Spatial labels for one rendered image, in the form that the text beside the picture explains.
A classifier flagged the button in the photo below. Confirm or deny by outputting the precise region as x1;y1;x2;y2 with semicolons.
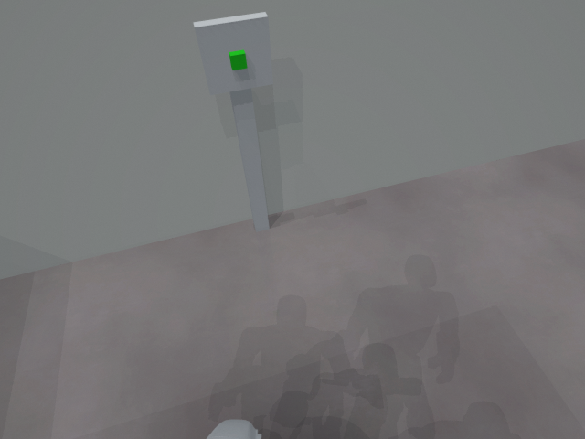
229;50;247;70

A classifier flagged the left robot thigh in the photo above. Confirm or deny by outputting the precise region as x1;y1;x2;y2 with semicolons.
207;419;261;439

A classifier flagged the panel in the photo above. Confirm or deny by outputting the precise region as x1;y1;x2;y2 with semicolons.
193;12;273;232

